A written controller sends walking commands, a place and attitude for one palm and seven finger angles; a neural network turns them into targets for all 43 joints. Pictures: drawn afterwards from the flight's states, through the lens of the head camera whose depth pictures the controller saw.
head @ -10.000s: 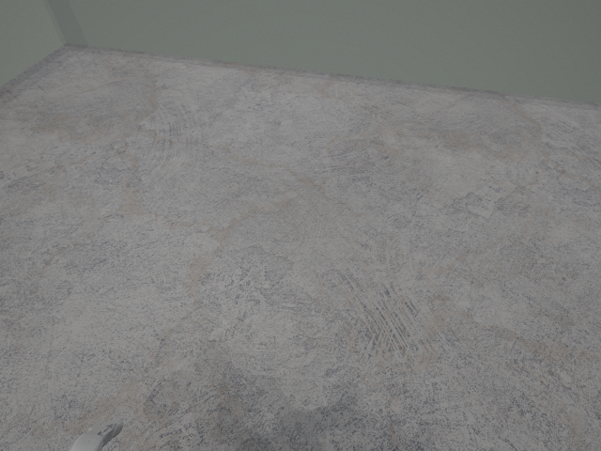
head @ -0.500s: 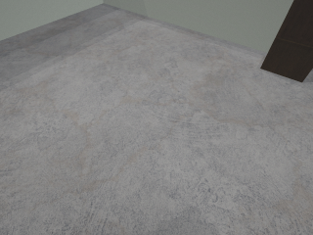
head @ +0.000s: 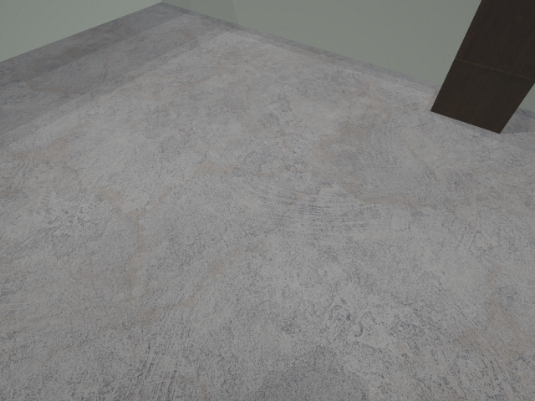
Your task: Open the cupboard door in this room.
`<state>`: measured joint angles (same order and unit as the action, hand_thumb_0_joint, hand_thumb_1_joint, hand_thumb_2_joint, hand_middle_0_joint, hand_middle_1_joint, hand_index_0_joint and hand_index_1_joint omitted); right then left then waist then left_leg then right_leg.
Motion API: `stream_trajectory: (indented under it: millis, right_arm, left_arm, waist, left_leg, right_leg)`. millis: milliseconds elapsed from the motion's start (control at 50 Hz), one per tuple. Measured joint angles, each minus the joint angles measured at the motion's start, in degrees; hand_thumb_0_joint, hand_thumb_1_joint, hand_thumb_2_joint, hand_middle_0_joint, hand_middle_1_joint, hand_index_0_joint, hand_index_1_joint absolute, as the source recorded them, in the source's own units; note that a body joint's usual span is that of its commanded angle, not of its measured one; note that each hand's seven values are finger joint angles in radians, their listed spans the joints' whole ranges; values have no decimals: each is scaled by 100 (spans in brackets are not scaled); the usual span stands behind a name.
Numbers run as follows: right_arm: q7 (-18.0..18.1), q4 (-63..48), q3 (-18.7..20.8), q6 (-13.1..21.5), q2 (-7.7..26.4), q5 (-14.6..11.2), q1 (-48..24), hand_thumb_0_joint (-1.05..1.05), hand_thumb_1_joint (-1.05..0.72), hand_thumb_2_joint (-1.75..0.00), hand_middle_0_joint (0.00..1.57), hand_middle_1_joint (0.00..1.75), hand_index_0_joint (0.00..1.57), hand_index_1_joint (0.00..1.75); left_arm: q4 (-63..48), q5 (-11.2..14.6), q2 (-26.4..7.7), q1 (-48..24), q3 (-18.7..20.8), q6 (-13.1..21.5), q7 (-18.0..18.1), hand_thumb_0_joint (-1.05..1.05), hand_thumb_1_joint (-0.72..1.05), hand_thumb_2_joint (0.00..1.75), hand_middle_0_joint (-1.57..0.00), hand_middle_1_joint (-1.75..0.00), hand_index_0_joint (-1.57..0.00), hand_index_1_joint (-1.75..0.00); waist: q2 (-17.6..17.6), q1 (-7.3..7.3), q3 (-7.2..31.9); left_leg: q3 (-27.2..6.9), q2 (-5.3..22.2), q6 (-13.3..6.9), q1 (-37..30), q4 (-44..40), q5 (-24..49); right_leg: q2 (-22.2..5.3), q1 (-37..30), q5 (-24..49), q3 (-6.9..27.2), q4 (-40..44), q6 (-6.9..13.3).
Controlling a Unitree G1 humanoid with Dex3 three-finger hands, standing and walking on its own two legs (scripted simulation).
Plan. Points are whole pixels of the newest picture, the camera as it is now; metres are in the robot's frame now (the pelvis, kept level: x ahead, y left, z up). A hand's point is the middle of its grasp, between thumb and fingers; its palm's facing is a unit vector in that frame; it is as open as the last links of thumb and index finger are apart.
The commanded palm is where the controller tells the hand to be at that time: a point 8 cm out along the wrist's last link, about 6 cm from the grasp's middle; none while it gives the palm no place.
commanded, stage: stand and wait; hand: left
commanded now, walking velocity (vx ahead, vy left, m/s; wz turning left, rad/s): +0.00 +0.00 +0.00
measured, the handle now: out of the picture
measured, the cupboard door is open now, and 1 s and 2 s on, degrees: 0 0 0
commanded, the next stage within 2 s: turn or walk to find it in 0.12 s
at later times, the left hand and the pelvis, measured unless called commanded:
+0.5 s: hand out of the picture +0.06 +0.22 -0.17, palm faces +0.02 -0.96 -0.28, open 7.4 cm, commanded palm none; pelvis +0.01 +0.00 +0.00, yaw +2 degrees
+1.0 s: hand out of the picture +0.02 +0.23 -0.20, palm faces +0.17 -0.96 -0.21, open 7.4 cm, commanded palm none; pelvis +0.00 +0.02 -0.02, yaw +10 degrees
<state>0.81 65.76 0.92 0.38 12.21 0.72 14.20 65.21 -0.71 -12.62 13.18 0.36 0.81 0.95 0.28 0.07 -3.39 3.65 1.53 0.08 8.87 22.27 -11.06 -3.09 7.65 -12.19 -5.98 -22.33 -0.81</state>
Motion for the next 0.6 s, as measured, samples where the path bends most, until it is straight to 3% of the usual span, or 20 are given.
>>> stream_trajectory:
  millis: [240,600]
  right_arm:
    - [-35,-195,18,-11,391,20,-402,1,-91,-90,21,30,20,30]
    - [-99,-287,-87,-22,401,12,-742,1,-91,-90,21,30,20,30]
  left_arm:
    - [-112,0,-350,-317,49,-28,-15,0,91,90,-20,-30,-20,-30]
    - [-148,5,-393,-473,-37,-23,-62,0,91,90,-20,-30,-20,-30]
  waist:
    - [-21,4,40]
    - [-59,56,25]
  left_leg:
    - [-62,-7,14,73,25,-15]
    - [-169,-29,42,8,23,-93]
  right_leg:
    - [-8,31,-28,-62,-1,-4]
    - [-26,-84,-145,-171,8,1]
